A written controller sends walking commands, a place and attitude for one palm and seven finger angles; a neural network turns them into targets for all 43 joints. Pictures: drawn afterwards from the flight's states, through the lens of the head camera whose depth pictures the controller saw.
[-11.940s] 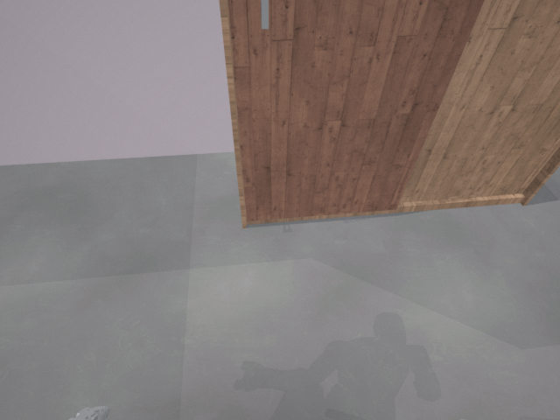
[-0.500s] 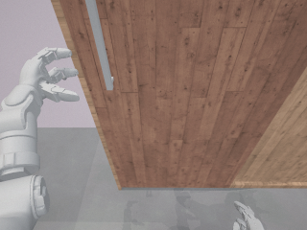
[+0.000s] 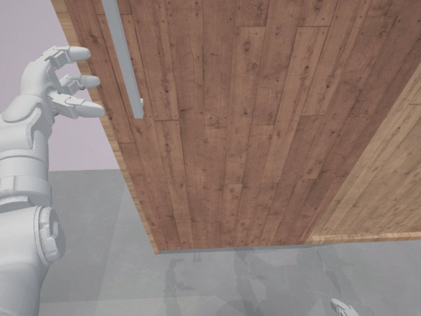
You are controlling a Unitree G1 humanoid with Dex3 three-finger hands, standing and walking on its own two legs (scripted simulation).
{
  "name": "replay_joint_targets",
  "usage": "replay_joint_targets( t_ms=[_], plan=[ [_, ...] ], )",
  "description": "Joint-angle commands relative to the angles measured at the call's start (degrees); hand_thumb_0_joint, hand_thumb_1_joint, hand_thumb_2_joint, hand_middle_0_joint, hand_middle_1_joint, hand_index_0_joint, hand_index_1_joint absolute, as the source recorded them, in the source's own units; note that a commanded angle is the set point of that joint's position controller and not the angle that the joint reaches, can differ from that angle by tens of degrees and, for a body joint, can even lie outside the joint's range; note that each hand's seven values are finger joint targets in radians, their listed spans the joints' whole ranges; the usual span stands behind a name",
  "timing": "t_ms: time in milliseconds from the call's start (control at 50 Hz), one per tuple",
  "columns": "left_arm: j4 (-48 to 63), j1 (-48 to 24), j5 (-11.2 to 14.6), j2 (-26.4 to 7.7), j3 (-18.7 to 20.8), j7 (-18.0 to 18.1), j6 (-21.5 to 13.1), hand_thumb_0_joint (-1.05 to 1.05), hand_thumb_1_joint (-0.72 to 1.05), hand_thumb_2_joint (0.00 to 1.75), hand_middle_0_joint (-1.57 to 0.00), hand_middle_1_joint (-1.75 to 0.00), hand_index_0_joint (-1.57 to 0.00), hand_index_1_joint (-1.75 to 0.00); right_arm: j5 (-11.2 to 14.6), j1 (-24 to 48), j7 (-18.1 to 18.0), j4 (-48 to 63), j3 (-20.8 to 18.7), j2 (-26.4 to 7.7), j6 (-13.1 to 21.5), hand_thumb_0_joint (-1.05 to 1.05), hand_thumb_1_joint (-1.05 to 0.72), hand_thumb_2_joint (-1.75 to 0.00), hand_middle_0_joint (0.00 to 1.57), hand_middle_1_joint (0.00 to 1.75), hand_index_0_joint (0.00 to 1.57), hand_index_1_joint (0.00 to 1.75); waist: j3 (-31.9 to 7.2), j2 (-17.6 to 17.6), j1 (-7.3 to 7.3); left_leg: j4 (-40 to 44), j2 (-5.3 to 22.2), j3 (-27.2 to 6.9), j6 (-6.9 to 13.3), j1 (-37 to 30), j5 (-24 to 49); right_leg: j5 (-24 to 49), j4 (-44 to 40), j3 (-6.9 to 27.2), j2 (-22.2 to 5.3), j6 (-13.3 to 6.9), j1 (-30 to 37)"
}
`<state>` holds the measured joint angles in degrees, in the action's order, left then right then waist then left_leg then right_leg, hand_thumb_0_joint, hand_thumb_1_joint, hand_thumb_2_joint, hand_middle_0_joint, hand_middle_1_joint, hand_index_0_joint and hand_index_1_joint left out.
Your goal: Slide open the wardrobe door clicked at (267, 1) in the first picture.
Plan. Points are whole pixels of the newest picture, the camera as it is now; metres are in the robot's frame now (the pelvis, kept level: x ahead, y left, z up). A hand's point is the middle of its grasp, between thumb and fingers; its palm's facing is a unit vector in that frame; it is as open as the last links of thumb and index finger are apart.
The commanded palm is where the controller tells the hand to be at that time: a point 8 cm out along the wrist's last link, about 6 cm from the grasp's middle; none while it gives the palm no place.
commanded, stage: move the hooked fingers beside the handle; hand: left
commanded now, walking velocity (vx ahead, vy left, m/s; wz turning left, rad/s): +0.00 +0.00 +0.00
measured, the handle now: (125, 53) +0.52 +0.18 +0.25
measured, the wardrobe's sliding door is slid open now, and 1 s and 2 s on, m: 0.00 0.00 0.00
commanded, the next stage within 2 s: feel for the door with the fingertips in 0.74 s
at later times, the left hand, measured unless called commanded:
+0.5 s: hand (81, 91) +0.44 +0.25 +0.22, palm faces +0.09 -1.00 +0.00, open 14.0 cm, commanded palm +0.42 +0.29 +0.22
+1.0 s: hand (85, 91) +0.44 +0.24 +0.22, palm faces +0.08 -1.00 +0.00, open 14.0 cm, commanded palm +0.42 +0.28 +0.22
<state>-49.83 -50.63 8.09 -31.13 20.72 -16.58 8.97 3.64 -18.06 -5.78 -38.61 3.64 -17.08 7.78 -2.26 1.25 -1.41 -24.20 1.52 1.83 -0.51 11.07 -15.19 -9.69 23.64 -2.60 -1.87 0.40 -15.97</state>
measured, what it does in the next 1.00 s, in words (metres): stands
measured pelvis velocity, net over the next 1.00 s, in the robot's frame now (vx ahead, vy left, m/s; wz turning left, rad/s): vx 0.00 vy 0.00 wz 0.01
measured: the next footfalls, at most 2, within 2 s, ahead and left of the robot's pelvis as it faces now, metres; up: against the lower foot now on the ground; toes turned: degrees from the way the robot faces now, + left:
none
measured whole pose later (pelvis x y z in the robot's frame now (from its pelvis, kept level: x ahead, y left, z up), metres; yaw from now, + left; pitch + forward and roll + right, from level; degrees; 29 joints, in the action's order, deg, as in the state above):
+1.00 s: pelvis +0.00 +0.00 +0.00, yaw +0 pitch +3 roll +0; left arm -50.6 -50.4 9.1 -30.9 20.0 -17.3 7.2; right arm 3.7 -18.7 -5.6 -38.0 3.6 -17.1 6.4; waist -2.5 1.3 -1.4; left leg -26.0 1.8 1.4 -0.6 12.8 -16.3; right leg -10.5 24.8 -3.0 -1.7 0.4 -17.2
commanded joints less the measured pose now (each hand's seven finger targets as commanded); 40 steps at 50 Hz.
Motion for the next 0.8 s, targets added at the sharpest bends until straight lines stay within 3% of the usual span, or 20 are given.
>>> replay_joint_targets(
  t_ms=[0,40,60,80,120,160,200,260,280,320,380,420,480,520,540,580,660,720,740,780],
  plan=[
    [8.8,-27.1,0.7,-16.5,3.7,-0.4,-5.1,0.0,-0.5,0.3,-0.3,-1.2,-0.3,-1.2,0.2,0.8,-0.1,6.8,-3.5,-8.3,2.1,0.0,-0.9,-0.9,0.2,0.3,0.2,0.3,-16.6,0.6,-0.2,2.5,-1.1,-1.0,2.0,-0.3,13.2,14.5,-0.3,1.2,0.8,-2.7,10.1],
    [8.3,-27.7,-0.1,-16.4,3.0,-0.1,-5.6,0.0,-0.5,0.3,-0.3,-1.2,-0.3,-1.2,0.2,0.2,0.0,6.9,-3.8,-8.4,1.9,0.0,-0.9,-0.9,0.2,0.3,0.2,0.3,-15.8,0.6,-0.72,2.5,-1.1,-1.1,2.1,0.0,12.4,13.2,-0.4,1.0,0.9,-2.7,9.2],
    [9.3,-28.2,-0.3,-18.1,4.2,0.1,-5.9,0.0,-0.5,0.3,-0.3,-1.2,-0.3,-1.2,0.3,0.0,0.2,6.9,-3.9,-8.5,1.9,0.0,-0.9,-0.9,0.2,0.3,0.2,0.3,-16.4,1.8,-0.46,2.5,-1.0,-1.1,2.0,-0.1,12.8,13.5,-0.4,1.2,0.8,-2.7,9.5],
    [10.3,-28.6,-0.3,-17.3,3.7,0.1,-6.1,0.0,-0.5,0.3,-0.3,-1.2,-0.3,-1.2,0.2,0.0,0.3,7.3,-3.8,-8.4,1.9,0.0,-0.9,-0.9,0.2,0.3,0.2,0.3,-17.1,3.1,-0.3,2.4,-1.1,-1.1,2.0,-0.6,13.8,14.5,-0.2,1.3,0.9,-2.9,9.9],
    [11.5,-26.7,0.2,-19.3,6.0,0.0,-6.6,0.0,-0.5,0.3,-0.3,-1.2,-0.3,-1.2,0.1,-0.5,0.4,7.6,-4.1,-8.6,1.7,0.0,-0.9,-0.9,0.2,0.3,0.2,0.3,-19.6,1.2,0.37,2.0,-1.0,-0.9,2.1,-1.1,15.8,16.7,0.4,1.3,1.1,-2.8,11.5],
    [12.2,-26.8,0.5,-19.8,6.1,-0.3,-7.1,0.0,-0.5,0.3,-0.3,-1.2,-0.3,-1.2,0.1,-0.6,0.4,7.8,-4.1,-8.6,1.6,0.0,-0.9,-0.9,0.2,0.3,0.2,0.3,-19.0,0.9,0.1,2.1,-0.9,-0.9,2.1,-0.7,15.6,16.6,0.3,1.3,1.1,-2.6,11.7],
    [14.1,-26.5,0.6,-18.7,5.5,-0.6,-7.1,0.0,-0.5,0.3,-0.3,-1.2,-0.3,-1.2,0.1,-0.4,0.6,8.1,-4.2,-8.5,1.7,0.0,-0.9,-0.9,0.2,0.3,0.2,0.3,-19.0,3.4,0.26,2.2,-0.9,-0.9,2.0,-1.6,16.1,16.6,0.2,1.2,1.2,-2.8,11.2],
    [13.6,-25.9,1.0,-19.8,6.2,-0.8,-6.4,0.0,-0.5,0.3,-0.3,-1.2,-0.3,-1.2,0.3,-0.5,0.6,7.8,-4.2,-8.8,1.5,0.0,-0.9,-0.9,0.2,0.3,0.2,0.3,-17.1,1.7,-0.36,2.3,-0.8,-0.9,2.2,-0.7,14.3,15.2,-0.3,1.1,1.4,-2.6,10.5],
    [13.9,-26.4,0.9,-17.4,4.1,-1.0,-6.1,0.0,-0.5,0.3,-0.3,-1.2,-0.3,-1.2,0.3,-0.1,0.6,7.9,-4.0,-8.5,1.6,0.0,-0.9,-0.9,0.2,0.3,0.2,0.3,-16.8,3.8,-0.5,2.5,-0.8,-0.9,2.0,-0.9,13.9,14.5,-0.4,1.1,1.3,-2.7,9.8],
    [15.1,-27.0,1.0,-16.0,3.2,-0.9,-5.8,0.0,-0.5,0.3,-0.3,-1.2,-0.3,-1.2,0.3,-0.1,0.6,7.8,-4.1,-8.3,1.8,0.0,-0.9,-0.9,0.2,0.3,0.2,0.3,-16.8,5.0,-0.76,2.4,-0.8,-1.1,1.8,-1.9,14.4,14.3,-0.5,0.9,1.4,-2.9,9.2],
    [13.1,-27.4,1.7,-15.1,2.8,-0.8,-5.1,0.0,-0.5,0.3,-0.3,-1.2,-0.3,-1.2,0.3,-0.1,0.3,7.3,-4.0,-8.5,1.8,0.0,-0.9,-0.9,0.2,0.3,0.2,0.3,-15.7,2.0,-1.53,2.1,-0.7,-1.2,2.1,-1.2,12.9,13.3,-0.7,0.8,1.5,-2.6,8.2],
    [11.4,-26.9,1.4,-17.0,4.3,-0.5,-4.9,0.0,-0.5,0.3,-0.3,-1.2,-0.3,-1.2,0.3,-0.5,0.2,7.0,-4.0,-8.7,1.7,0.0,-0.9,-0.9,0.2,0.3,0.2,0.3,-15.5,0.5,-1.15,2.2,-0.8,-1.4,2.1,-0.2,11.8,12.5,-0.6,0.7,1.4,-2.6,8.3],
    [15.0,-29.3,0.8,-14.3,1.5,0.0,-5.8,0.0,-0.5,0.3,-0.3,-1.2,-0.3,-1.2,0.2,0.3,0.3,7.4,-3.8,-8.0,1.8,0.0,-0.9,-0.9,0.2,0.3,0.2,0.3,-17.5,4.9,-1.32,1.5,-0.9,-1.2,1.9,-2.4,14.7,14.7,-0.1,1.0,1.3,-2.8,8.5],
    [14.9,-28.3,1.4,-13.9,2.1,0.0,-5.8,0.0,-0.5,0.3,-0.3,-1.2,-0.3,-1.2,0.1,0.3,0.4,7.6,-3.8,-8.0,1.8,0.0,-0.9,-0.9,0.2,0.3,0.2,0.3,-19.2,2.8,-0.81,1.3,-0.8,-1.4,1.8,-2.7,16.6,16.5,0.4,0.8,1.4,-2.9,9.7],
    [13.9,-26.4,1.8,-15.5,3.8,0.1,-5.8,0.0,-0.5,0.3,-0.3,-1.2,-0.3,-1.2,0.0,0.3,0.3,7.6,-4.0,-8.2,1.6,0.0,-0.9,-0.9,0.2,0.3,0.2,0.3,-19.0,0.5,-0.63,1.0,-0.6,-1.3,2.0,-2.4,17.2,17.3,0.5,0.7,1.4,-2.8,10.2],
    [13.3,-26.4,1.7,-14.3,2.8,-0.1,-5.2,0.0,-0.5,0.3,-0.3,-1.2,-0.3,-1.2,0.2,0.8,0.4,7.7,-3.6,-8.0,1.3,0.0,-0.9,-0.9,0.2,0.3,0.2,0.3,-17.9,1.0,-0.53,1.3,-0.7,-1.2,1.9,-1.4,16.6,17.4,0.7,0.8,1.2,-2.7,10.1],
    [13.2,-26.5,0.5,-16.1,3.8,0.8,-4.7,0.0,-0.5,0.3,-0.3,-1.2,-0.3,-1.2,0.1,1.3,0.5,8.2,-3.6,-7.9,0.8,0.0,-0.9,-0.9,0.2,0.3,0.2,0.3,-17.3,2.6,-0.13,1.3,-0.9,-1.1,1.9,-0.7,16.0,16.8,0.8,1.0,1.0,-2.8,10.0],
    [14.3,-25.8,0.7,-16.8,4.4,0.6,-5.1,0.0,-0.5,0.3,-0.3,-1.2,-0.3,-1.2,0.2,1.7,0.4,8.7,-3.5,-7.8,0.5,0.0,-0.9,-0.9,0.2,0.3,0.2,0.3,-18.3,1.9,0.17,1.1,-0.9,-0.8,2.1,-0.8,16.0,17.6,1.0,1.2,0.9,-2.8,11.1],
    [13.6,-26.3,0.9,-16.5,3.8,0.3,-5.3,0.0,-0.5,0.3,-0.3,-1.2,-0.3,-1.2,0.2,1.5,0.3,8.7,-3.5,-8.0,0.4,0.0,-0.9,-0.9,0.2,0.3,0.2,0.3,-17.5,0.6,-0.53,1.1,-0.7,-0.9,2.1,-0.6,15.6,17.3,0.8,1.1,0.9,-2.7,10.6],
    [12.8,-27.2,1.0,-17.7,4.8,-0.1,-5.4,0.0,-0.5,0.3,-0.3,-1.2,-0.3,-1.2,0.2,1.1,0.1,8.4,-3.5,-8.1,0.4,0.0,-0.9,-0.9,0.2,0.3,0.2,0.3,-17.5,0.0,-0.52,1.1,-0.8,-1.0,2.3,-0.1,14.9,17.4,0.9,1.3,0.9,-2.6,10.8]
  ],
)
